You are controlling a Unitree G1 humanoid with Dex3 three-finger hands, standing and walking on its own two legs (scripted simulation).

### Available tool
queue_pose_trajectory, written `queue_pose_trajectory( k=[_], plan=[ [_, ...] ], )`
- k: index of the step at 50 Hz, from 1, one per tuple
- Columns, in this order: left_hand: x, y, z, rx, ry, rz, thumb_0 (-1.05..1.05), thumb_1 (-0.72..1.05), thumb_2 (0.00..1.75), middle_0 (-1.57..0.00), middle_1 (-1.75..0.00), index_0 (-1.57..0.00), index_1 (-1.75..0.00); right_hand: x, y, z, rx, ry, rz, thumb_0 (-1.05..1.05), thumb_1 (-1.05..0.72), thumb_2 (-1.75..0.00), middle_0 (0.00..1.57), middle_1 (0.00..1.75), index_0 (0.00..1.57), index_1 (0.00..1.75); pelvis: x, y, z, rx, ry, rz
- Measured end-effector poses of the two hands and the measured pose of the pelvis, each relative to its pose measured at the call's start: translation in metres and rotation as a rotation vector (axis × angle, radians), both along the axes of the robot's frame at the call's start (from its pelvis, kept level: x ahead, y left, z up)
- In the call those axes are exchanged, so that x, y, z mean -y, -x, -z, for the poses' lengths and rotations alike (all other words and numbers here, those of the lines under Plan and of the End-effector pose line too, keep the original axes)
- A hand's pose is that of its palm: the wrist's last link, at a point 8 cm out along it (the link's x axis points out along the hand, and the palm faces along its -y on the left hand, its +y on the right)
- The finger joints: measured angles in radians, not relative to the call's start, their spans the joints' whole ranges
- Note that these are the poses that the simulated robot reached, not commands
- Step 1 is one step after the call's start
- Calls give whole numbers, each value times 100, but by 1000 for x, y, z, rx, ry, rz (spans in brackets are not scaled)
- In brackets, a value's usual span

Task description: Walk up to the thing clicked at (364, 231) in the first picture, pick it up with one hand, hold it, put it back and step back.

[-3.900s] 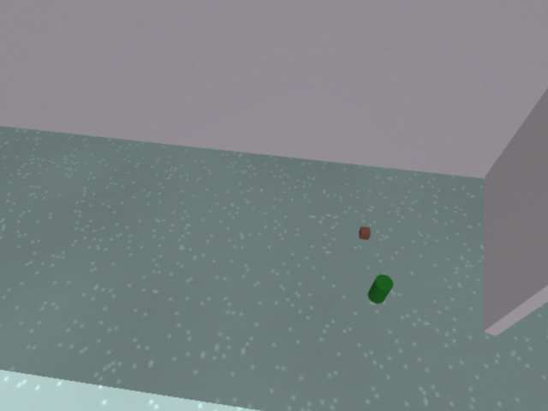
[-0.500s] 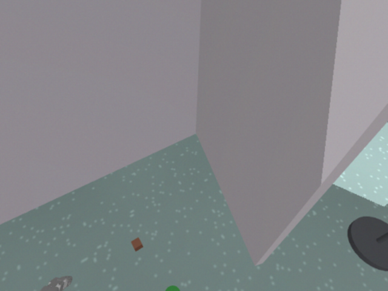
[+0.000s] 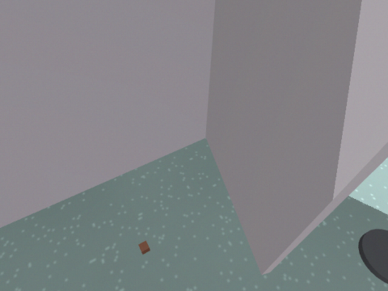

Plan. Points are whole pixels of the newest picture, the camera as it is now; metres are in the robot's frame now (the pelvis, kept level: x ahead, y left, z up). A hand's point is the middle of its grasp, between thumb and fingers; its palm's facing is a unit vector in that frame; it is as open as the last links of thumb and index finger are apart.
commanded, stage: walk up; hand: left
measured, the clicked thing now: (144, 247) +0.43 +0.26 -0.76
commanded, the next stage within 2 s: none
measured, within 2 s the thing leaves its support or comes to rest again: neither
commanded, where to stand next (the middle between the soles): +0.05 +0.01 m, yaw +1 degrees
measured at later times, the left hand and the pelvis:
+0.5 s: hand out of the picture +0.10 +0.26 -0.15, palm faces +0.03 -0.94 -0.35, open 7.4 cm; pelvis +0.00 +0.00 +0.00, yaw +1 degrees
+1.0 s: hand out of the picture +0.00 +0.32 -0.18, palm faces -0.03 -0.95 -0.32, open 7.4 cm; pelvis -0.07 +0.04 -0.01, yaw +1 degrees
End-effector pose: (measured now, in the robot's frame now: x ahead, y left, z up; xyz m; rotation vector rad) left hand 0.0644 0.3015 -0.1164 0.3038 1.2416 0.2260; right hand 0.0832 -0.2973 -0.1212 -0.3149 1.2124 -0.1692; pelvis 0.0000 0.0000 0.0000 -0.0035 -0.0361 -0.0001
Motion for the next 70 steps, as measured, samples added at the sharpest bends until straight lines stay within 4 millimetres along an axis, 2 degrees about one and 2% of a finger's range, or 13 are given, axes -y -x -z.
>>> queue_pose_trajectory(
  k=[10,21,24,30,34,39,44,49,53,58,63,66,70],
  plan=[
    [4,-17,-2,33,5,-2,0,91,89,-20,-30,-20,-30,-2,-12,-2,10,-4,2,0,-90,-90,20,30,20,30,1,-7,-2,2,0,-9],
    [7,-28,-2,49,14,11,0,91,89,-20,-30,-20,-30,1,-5,-4,-8,7,16,0,-90,-90,20,30,20,30,1,-9,-2,3,-2,-12],
    [4,-28,-1,55,5,-6,0,91,89,-20,-30,-20,-30,4,-1,-1,-26,10,26,0,-90,-90,20,30,20,30,0,-2,0,-1,-3,-15],
    [-15,-18,2,59,-46,-2,0,91,89,-21,-30,-20,-30,12,11,6,-38,42,26,0,-90,-90,20,30,20,30,-6,26,9,0,-1,-26],
    [-35,-8,7,75,-70,21,0,91,89,-21,-30,-20,-30,7,31,8,-52,67,14,0,-90,-90,20,30,20,30,-21,47,17,0,-6,-37],
    [-65,-4,27,120,-69,34,0,91,89,-21,-30,-20,-30,-11,78,12,-78,112,14,0,-90,-90,20,30,20,30,-43,72,35,-5,-6,-56],
    [-67,23,31,82,-20,17,0,91,89,-20,-30,-20,-30,-30,126,-3,-134,124,19,0,-90,-90,20,30,20,30,-46,79,24,-2,-7,-63],
    [-64,59,31,-13,26,27,0,91,89,-20,-30,-20,-30,-18,147,-28,-77,179,78,0,-89,-90,21,30,21,30,-42,74,13,0,-2,-18],
    [-57,72,27,-56,35,42,0,91,89,-20,-30,-20,-30,4,155,-44,-32,204,110,0,-89,-90,21,30,21,30,-31,66,8,15,-1,15],
    [-33,54,14,-30,21,88,1,91,89,-20,-30,-20,-30,35,154,-43,-21,182,111,0,-89,-90,21,30,21,30,-9,55,6,27,0,38],
    [-7,29,4,69,-50,102,0,91,89,-20,-30,-20,-30,68,132,-5,-48,142,95,0,-90,-90,21,30,20,30,18,42,23,44,15,29],
    [7,28,-5,89,-73,85,0,91,89,-20,-30,-20,-30,66,106,11,-42,95,84,0,-90,-90,20,30,20,30,25,36,23,45,13,22],
    [17,28,-20,99,-90,57,0,91,89,-21,-30,-20,-30,53,70,18,-9,26,38,0,-90,-90,20,30,20,30,28,27,15,36,16,8]
  ],
)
